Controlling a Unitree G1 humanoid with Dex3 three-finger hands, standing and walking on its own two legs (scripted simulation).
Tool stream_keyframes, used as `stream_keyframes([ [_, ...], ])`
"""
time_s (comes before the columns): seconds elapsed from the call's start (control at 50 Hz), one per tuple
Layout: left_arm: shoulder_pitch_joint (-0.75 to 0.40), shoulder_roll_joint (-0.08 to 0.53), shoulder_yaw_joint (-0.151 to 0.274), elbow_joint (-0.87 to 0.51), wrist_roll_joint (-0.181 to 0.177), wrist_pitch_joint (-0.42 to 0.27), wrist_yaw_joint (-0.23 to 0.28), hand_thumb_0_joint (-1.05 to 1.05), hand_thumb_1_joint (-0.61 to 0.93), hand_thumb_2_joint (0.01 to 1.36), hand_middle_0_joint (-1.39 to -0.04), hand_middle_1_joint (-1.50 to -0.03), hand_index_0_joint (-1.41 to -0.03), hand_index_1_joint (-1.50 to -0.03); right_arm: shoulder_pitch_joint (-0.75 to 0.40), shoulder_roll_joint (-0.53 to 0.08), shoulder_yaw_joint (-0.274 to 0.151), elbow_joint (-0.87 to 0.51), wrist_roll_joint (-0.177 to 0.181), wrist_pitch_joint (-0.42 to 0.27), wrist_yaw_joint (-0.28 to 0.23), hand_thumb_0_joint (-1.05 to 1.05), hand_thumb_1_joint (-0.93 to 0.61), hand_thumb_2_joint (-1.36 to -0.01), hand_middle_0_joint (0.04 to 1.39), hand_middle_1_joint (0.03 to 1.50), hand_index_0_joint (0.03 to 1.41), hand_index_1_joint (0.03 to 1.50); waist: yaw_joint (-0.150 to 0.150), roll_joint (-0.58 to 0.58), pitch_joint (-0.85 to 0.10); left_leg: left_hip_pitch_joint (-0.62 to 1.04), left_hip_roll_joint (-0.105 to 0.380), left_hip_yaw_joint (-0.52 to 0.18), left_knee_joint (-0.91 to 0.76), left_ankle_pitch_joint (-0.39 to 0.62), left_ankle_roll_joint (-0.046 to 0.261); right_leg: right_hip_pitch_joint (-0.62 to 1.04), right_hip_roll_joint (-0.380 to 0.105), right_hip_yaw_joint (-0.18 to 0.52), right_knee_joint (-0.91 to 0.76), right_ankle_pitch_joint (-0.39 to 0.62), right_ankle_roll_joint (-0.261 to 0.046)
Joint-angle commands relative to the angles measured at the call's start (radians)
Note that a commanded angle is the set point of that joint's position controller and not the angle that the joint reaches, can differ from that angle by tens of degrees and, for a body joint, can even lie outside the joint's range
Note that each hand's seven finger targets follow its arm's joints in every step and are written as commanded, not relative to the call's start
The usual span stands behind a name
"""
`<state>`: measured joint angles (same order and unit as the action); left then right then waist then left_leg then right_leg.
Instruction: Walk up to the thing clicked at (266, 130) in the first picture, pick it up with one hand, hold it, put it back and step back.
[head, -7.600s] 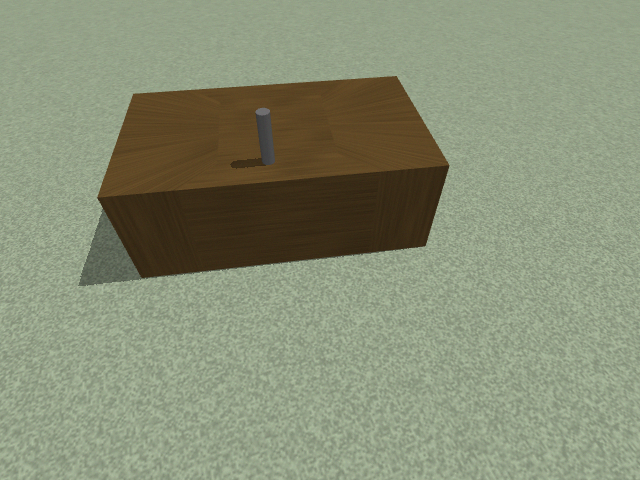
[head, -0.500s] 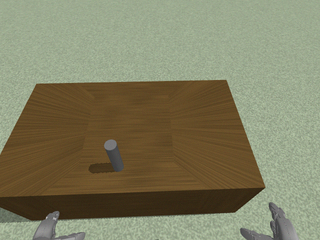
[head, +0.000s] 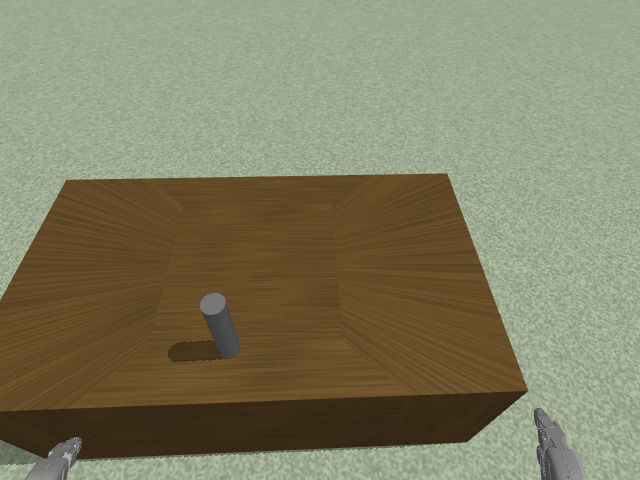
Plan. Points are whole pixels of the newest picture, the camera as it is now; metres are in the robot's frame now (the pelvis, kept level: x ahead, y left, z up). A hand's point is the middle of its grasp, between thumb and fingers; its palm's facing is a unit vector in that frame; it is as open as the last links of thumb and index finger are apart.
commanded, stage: go down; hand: left
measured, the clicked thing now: (222, 328) +0.45 +0.20 -0.24
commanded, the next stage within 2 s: none
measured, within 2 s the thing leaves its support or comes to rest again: neither
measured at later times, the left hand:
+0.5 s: hand (71, 463) +0.19 +0.31 -0.08, palm faces +0.15 -0.95 -0.28, open 17.2 cm
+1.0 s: hand (51, 363) +0.29 +0.35 -0.02, palm faces +0.17 -0.97 -0.16, open 17.3 cm
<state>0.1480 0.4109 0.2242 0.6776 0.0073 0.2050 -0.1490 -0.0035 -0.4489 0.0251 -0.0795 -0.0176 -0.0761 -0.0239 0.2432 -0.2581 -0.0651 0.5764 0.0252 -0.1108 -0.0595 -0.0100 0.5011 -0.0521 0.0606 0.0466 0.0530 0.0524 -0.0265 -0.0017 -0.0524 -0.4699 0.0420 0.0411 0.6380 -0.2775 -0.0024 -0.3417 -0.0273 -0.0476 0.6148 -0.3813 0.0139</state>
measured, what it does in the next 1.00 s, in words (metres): stands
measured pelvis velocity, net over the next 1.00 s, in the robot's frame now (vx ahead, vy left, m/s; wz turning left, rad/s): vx -0.03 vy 0.00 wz -0.02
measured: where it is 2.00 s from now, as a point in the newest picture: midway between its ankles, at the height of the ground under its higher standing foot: outside the picture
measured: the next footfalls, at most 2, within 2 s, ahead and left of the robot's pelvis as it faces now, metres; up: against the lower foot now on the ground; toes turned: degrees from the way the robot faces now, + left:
none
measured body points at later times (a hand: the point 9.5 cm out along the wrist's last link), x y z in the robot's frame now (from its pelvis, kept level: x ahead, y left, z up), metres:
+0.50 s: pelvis -0.01 +0.00 +0.00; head +0.02 +0.02 +0.45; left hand +0.18 +0.36 -0.06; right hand +0.15 -0.25 -0.05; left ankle +0.03 +0.12 -0.72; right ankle -0.05 -0.13 -0.72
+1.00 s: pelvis -0.03 +0.00 -0.01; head +0.03 +0.03 +0.43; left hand +0.28 +0.40 -0.01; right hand +0.12 -0.26 -0.07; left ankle +0.03 +0.12 -0.72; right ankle -0.05 -0.13 -0.72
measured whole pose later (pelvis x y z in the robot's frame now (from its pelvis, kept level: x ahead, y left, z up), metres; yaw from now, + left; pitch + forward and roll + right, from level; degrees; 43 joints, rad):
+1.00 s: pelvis -0.03 +0.00 -0.01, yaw -1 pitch +9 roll -2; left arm -0.32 0.67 0.47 1.05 -0.07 -0.07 -0.40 -0.01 -0.50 0.06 -0.05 -0.04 -0.05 -0.04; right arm 0.30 -0.26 -0.01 0.48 0.02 -0.16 -0.06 -0.01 0.56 -0.04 0.06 0.05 0.05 0.05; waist -0.06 -0.03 -0.07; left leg -0.62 0.06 0.04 0.74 -0.29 0.00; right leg -0.49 -0.01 -0.04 0.72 -0.38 0.01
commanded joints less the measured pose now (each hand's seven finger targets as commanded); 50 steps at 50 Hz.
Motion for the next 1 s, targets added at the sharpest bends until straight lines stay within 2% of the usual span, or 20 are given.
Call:
stream_keyframes([
  [0.0, -0.043, 0.259, 0.096, -0.143, -0.002, -0.02, -0.004, 0.0, -0.511, 0.004, -0.076, -0.012, -0.069, -0.015, -0.01, -0.169, -0.068, -0.174, 0.001, -0.052, -0.007, 0.0, 0.552, -0.039, 0.051, 0.05, 0.05, 0.05, 0.004, 0.04, -0.152, 0.186, -0.032, -0.01, -0.049, 0.264, 0.019, -0.033, 0.03, 0.009, -0.08, 0.319, -0.017],
  [0.28, -0.006, 0.289, 0.144, -0.261, -0.023, -0.037, -0.026, 0.0, -0.509, 0.031, -0.061, -0.018, -0.055, -0.023, 0.058, -0.132, -0.03, -0.334, 0.006, -0.068, -0.012, 0.0, 0.562, -0.039, 0.051, 0.05, 0.05, 0.05, 0.009, 0.064, -0.143, 0.178, -0.028, -0.017, -0.045, 0.224, 0.015, -0.037, 0.028, 0.007, -0.076, 0.268, -0.02],
  [0.42, -0.263, 0.376, 0.187, -0.251, -0.039, -0.088, -0.048, 0.0, -0.497, 0.057, -0.054, -0.029, -0.048, -0.035, 0.113, -0.138, -0.052, -0.3, 0.009, -0.087, -0.022, 0.0, 0.561, -0.041, 0.051, 0.05, 0.05, 0.05, -0.034, 0.11, -0.132, 0.188, -0.02, -0.022, -0.042, 0.164, 0.014, -0.089, 0.027, 0.013, -0.068, 0.223, -0.019],
  [0.44, -0.326, 0.389, 0.194, -0.278, -0.045, -0.103, -0.052, 0.0, -0.48, 0.059, -0.049, -0.028, -0.045, -0.032, 0.067, -0.136, -0.046, -0.319, 0.009, -0.096, -0.025, 0.0, 0.563, -0.041, 0.051, 0.05, 0.05, 0.05, -0.023, 0.115, -0.137, 0.177, -0.022, -0.022, -0.043, 0.148, 0.014, -0.092, 0.024, 0.014, -0.067, 0.209, -0.022],
  [0.46, -0.331, 0.4, 0.202, -0.245, -0.047, -0.112, -0.059, 0.0, -0.499, 0.062, -0.049, -0.029, -0.044, -0.035, 0.061, -0.121, -0.03, -0.323, 0.01, -0.104, -0.023, 0.0, 0.559, -0.043, 0.051, 0.05, 0.05, 0.05, -0.019, 0.116, -0.146, 0.175, -0.025, -0.02, -0.04, 0.137, 0.016, -0.087, 0.02, 0.016, -0.069, 0.2, -0.022],
  [0.48, -0.314, 0.405, 0.208, -0.179, -0.049, -0.112, -0.07, 0.0, -0.518, 0.057, -0.051, -0.03, -0.046, -0.036, 0.11, -0.144, -0.055, -0.284, 0.009, -0.104, -0.025, 0.0, 0.558, -0.043, 0.051, 0.05, 0.05, 0.05, -0.03, 0.111, -0.142, 0.186, -0.022, -0.021, -0.039, 0.144, 0.016, -0.099, 0.024, 0.015, -0.066, 0.205, -0.022],
  [0.54, -0.366, 0.396, 0.195, -0.1, -0.063, -0.123, -0.107, 0.0, -0.513, 0.05, -0.053, -0.033, -0.051, -0.035, 0.059, -0.157, -0.055, -0.293, 0.009, -0.116, -0.021, 0.0, 0.559, -0.042, 0.051, 0.05, 0.05, 0.05, -0.017, 0.117, -0.157, 0.192, -0.014, -0.033, -0.044, 0.163, 0.01, -0.108, 0.033, 0.002, -0.056, 0.201, -0.03],
  [0.56, -0.386, 0.389, 0.184, -0.057, -0.064, -0.126, -0.121, 0.0, -0.524, 0.054, -0.052, -0.032, -0.048, -0.037, 0.057, -0.143, -0.03, -0.296, 0.009, -0.12, -0.016, 0.0, 0.557, -0.043, 0.05, 0.05, 0.05, 0.05, -0.018, 0.103, -0.143, 0.176, -0.012, -0.035, -0.048, 0.139, 0.012, -0.12, 0.035, 0.001, -0.057, 0.18, -0.031],
  [0.58, -0.378, 0.422, 0.207, -0.013, -0.067, -0.134, -0.132, 0.0, -0.525, 0.049, -0.051, -0.026, -0.049, -0.03, 0.07, -0.124, -0.01, -0.267, 0.009, -0.116, -0.011, 0.0, 0.562, -0.042, 0.051, 0.05, 0.05, 0.05, 0.003, 0.092, -0.138, 0.153, -0.016, -0.033, -0.046, 0.125, 0.015, -0.114, 0.033, 0.003, -0.061, 0.166, -0.03],
  [0.64, -0.44, 0.465, 0.228, 0.063, -0.078, -0.164, -0.163, 0.0, -0.528, 0.046, -0.048, -0.029, -0.049, -0.03, 0.069, -0.172, -0.047, -0.256, 0.006, -0.116, -0.011, 0.0, 0.563, -0.042, 0.05, 0.051, 0.05, 0.051, -0.003, 0.096, -0.174, 0.158, -0.012, -0.036, -0.036, 0.151, 0.014, -0.125, 0.037, 0.003, -0.046, 0.183, -0.032],
  [0.66, -0.473, 0.484, 0.233, 0.055, -0.081, -0.178, -0.176, 0.0, -0.538, 0.043, -0.051, -0.03, -0.052, -0.031, 0.04, -0.157, -0.022, -0.289, 0.009, -0.121, -0.006, 0.0, 0.564, -0.042, 0.05, 0.05, 0.05, 0.05, 0.008, 0.099, -0.17, 0.153, -0.011, -0.036, -0.041, 0.134, 0.013, -0.127, 0.038, 0.005, -0.05, 0.164, -0.033],
  [0.72, -0.563, 0.534, 0.263, 0.107, -0.087, -0.233, -0.195, 0.0, -0.552, 0.046, -0.049, -0.033, -0.051, -0.033, -0.008, -0.157, -0.026, -0.277, 0.007, -0.124, -0.004, 0.0, 0.566, -0.041, 0.05, 0.05, 0.05, 0.05, 0.013, 0.087, -0.165, 0.114, -0.012, -0.034, -0.034, 0.08, 0.015, -0.15, 0.037, 0.011, -0.047, 0.117, -0.033],
  [0.76, -0.595, 0.551, 0.28, 0.142, -0.09, -0.266, -0.209, 0.0, -0.547, 0.049, -0.05, -0.042, -0.055, -0.04, 0.019, -0.15, -0.02, -0.26, 0.003, -0.123, -0.004, 0.0, 0.568, -0.041, 0.05, 0.05, 0.05, 0.05, 0.002, 0.106, -0.197, 0.133, -0.008, -0.036, -0.022, 0.075, 0.012, -0.171, 0.039, 0.013, -0.035, 0.11, -0.033],
  [0.78, -0.61, 0.571, 0.292, 0.148, -0.09, -0.281, -0.213, 0.0, -0.526, 0.055, -0.045, -0.039, -0.049, -0.038, 0.016, -0.178, -0.049, -0.267, 0.001, -0.122, -0.006, 0.0, 0.567, -0.041, 0.05, 0.05, 0.05, 0.05, -0.002, 0.1, -0.229, 0.142, -0.006, -0.038, -0.019, 0.079, 0.011, -0.17, 0.041, 0.014, -0.031, 0.114, -0.034],
  [0.82, -0.663, 0.568, 0.28, 0.172, -0.093, -0.301, -0.227, 0.0, -0.507, 0.059, -0.043, -0.039, -0.048, -0.037, 0.015, -0.159, -0.021, -0.243, 0.002, -0.119, -0.008, 0.0, 0.57, -0.041, 0.05, 0.05, 0.05, 0.05, -0.01, 0.122, -0.223, 0.146, -0.003, -0.042, -0.017, 0.077, 0.01, -0.19, 0.043, 0.013, -0.025, 0.112, -0.035],
  [0.88, -0.717, 0.632, 0.32, 0.151, -0.099, -0.332, -0.238, 0.0, -0.511, 0.065, -0.041, -0.038, -0.044, -0.037, -0.01, -0.167, -0.019, -0.273, -0.002, -0.121, -0.014, 0.0, 0.572, -0.042, 0.05, 0.05, 0.05, 0.05, -0.011, 0.139, -0.288, 0.165, -0.004, -0.042, 0.003, 0.11, 0.011, -0.182, 0.039, 0.017, -0.012, 0.142, -0.034],
  [0.9, -0.695, 0.607, 0.309, 0.229, -0.098, -0.331, -0.247, 0.0, -0.507, 0.068, -0.042, -0.036, -0.043, -0.037, 0.033, -0.177, -0.033, -0.237, -0.007, -0.113, -0.015, 0.0, 0.568, -0.043, 0.05, 0.05, 0.05, 0.05, -0.026, 0.119, -0.292, 0.17, 0.0, -0.047, 0.014, 0.128, 0.014, -0.202, 0.044, 0.015, -0.008, 0.152, -0.03],
  [0.92, -0.705, 0.597, 0.293, 0.23, -0.1, -0.335, -0.258, 0.0, -0.498, 0.079, -0.037, -0.035, -0.036, -0.039, 0.032, -0.157, -0.007, -0.224, -0.008, -0.111, -0.01, 0.0, 0.569, -0.044, 0.05, 0.05, 0.049, 0.05, -0.02, 0.13, -0.266, 0.153, -0.001, -0.047, 0.017, 0.129, 0.015, -0.214, 0.043, 0.015, -0.006, 0.147, -0.031],
  [0.96, -0.751, 0.707, 0.355, 0.19, -0.096, -0.354, -0.257, 0.0, -0.489, 0.07, -0.039, -0.024, -0.037, -0.028, -0.009, -0.177, -0.015, -0.254, -0.006, -0.109, -0.019, 0.0, 0.566, -0.045, 0.05, 0.05, 0.05, 0.05, -0.008, 0.142, -0.287, 0.135, -0.01, -0.039, 0.027, 0.127, 0.017, -0.197, 0.035, 0.023, -0.007, 0.156, -0.031],
  [0.98, -0.733, 0.668, 0.336, 0.256, -0.095, -0.353, -0.265, 0.0, -0.496, 0.063, -0.041, -0.019, -0.038, -0.024, 0.003, -0.176, -0.019, -0.241, -0.007, -0.105, -0.02, 0.0, 0.561, -0.046, 0.05, 0.05, 0.049, 0.05, -0.026, 0.117, -0.269, 0.12, -0.008, -0.042, 0.029, 0.104, 0.02, -0.218, 0.037, 0.021, -0.006, 0.139, -0.028],
])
